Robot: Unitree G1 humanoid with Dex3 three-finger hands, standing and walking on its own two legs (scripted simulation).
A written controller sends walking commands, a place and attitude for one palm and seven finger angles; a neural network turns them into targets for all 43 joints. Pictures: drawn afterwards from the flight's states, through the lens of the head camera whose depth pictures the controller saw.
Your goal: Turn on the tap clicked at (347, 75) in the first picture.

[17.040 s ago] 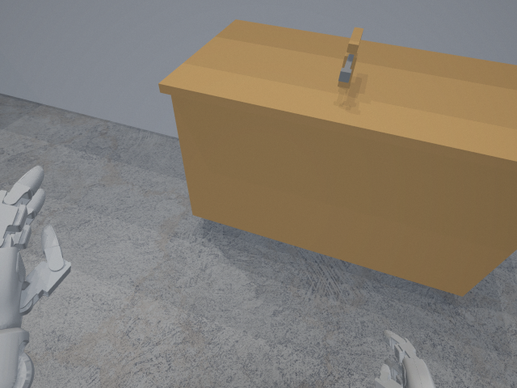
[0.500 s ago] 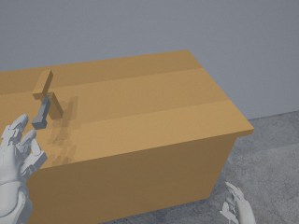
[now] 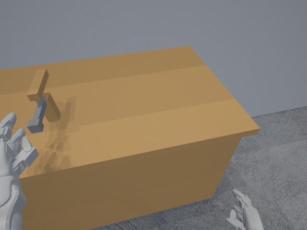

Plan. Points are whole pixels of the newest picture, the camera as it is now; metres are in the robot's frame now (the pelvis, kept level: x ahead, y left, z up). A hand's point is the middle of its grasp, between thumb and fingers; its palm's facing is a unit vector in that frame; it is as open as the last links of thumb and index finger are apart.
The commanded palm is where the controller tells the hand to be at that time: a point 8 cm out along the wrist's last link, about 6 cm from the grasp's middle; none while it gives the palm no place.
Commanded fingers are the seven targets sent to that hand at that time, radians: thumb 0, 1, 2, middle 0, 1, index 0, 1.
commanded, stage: reach beside the lever's end, fingers flat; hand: left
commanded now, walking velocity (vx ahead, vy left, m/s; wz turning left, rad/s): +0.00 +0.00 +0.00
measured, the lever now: (35, 126) +0.34 +0.37 +0.10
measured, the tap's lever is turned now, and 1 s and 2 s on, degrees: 0 0 7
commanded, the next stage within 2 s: push the lever round in 1.26 s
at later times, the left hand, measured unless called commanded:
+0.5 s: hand (24, 141) +0.27 +0.36 +0.11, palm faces +0.56 -0.82 -0.10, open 7.7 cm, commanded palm +0.23 +0.39 +0.11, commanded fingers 0.00 0.90 0.90 -0.16 -0.17 -0.16 -0.17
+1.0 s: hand (27, 131) +0.32 +0.39 +0.10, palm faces +0.54 -0.84 -0.11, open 7.8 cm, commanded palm +0.26 +0.42 +0.10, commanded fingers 0.00 0.90 0.90 -0.15 -0.15 -0.15 -0.15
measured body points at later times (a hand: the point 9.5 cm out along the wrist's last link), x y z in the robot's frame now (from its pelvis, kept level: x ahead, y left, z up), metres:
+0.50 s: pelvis -0.01 +0.01 +0.00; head +0.00 +0.00 +0.45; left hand +0.24 +0.40 +0.12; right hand +0.16 -0.23 -0.10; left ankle +0.05 +0.12 -0.73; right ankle -0.03 -0.07 -0.73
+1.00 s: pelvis +0.00 +0.03 -0.01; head +0.02 +0.03 +0.44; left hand +0.28 +0.43 +0.11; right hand +0.12 -0.23 -0.11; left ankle +0.05 +0.12 -0.73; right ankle -0.03 -0.07 -0.73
